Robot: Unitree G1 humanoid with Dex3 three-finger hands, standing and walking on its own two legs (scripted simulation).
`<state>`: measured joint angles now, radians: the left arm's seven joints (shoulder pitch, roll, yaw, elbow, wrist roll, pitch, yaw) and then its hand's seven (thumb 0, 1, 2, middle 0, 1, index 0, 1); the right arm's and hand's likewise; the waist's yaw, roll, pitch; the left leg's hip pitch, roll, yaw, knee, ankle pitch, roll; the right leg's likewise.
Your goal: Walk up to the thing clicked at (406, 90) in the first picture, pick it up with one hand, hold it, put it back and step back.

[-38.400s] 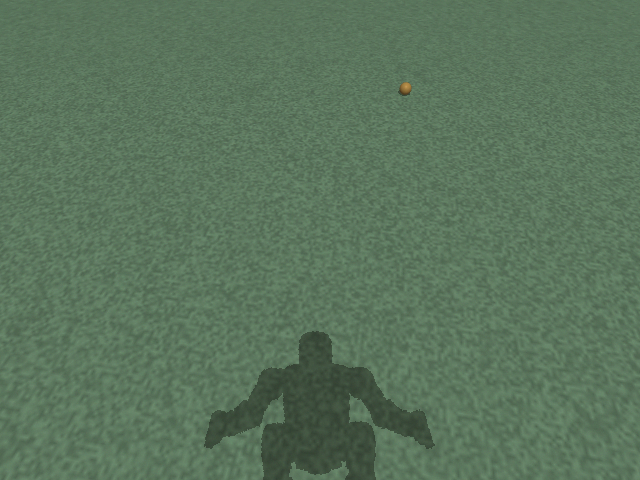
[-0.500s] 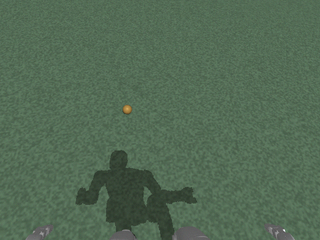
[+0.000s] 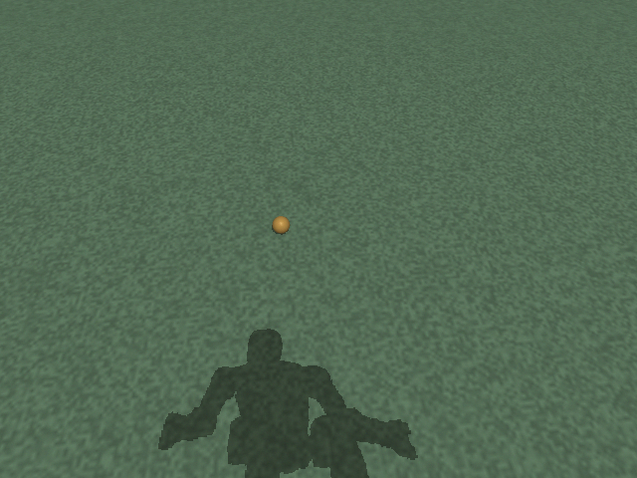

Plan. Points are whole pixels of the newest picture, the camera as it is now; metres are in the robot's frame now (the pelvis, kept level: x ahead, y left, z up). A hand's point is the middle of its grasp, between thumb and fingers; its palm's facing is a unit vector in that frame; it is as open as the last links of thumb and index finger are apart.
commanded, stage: step back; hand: left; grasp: from above
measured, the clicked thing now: (281, 224) +1.10 +0.18 -0.73
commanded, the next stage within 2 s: stand in 0.62 s
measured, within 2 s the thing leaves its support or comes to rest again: neither
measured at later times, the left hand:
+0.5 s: hand (155, 474) +0.15 +0.23 -0.14, palm faces +0.01 -0.93 -0.37, open 7.4 cm
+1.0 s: hand (137, 471) +0.16 +0.26 -0.14, palm faces +0.00 -0.95 -0.32, open 7.4 cm
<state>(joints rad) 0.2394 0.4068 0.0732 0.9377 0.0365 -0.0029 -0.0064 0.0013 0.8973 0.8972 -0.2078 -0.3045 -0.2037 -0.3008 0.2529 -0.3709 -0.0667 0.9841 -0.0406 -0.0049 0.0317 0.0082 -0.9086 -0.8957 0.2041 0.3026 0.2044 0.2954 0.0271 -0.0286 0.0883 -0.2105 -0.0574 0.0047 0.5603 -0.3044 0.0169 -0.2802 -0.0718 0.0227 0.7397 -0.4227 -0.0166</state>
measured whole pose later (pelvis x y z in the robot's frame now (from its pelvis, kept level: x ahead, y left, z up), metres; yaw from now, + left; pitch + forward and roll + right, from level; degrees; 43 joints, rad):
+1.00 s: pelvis +0.08 +0.01 +0.02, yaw +1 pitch -2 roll +0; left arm 0.08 0.35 0.00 1.12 0.01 -0.01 -0.01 0.00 0.90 0.90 -0.20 -0.30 -0.20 -0.30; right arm 0.07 -0.34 -0.01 1.09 0.00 -0.03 0.00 0.00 -0.91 -0.90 0.21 0.30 0.21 0.30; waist 0.01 -0.01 0.07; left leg -0.07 0.00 -0.01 0.37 -0.26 -0.01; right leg -0.19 -0.06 -0.03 0.39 -0.17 0.03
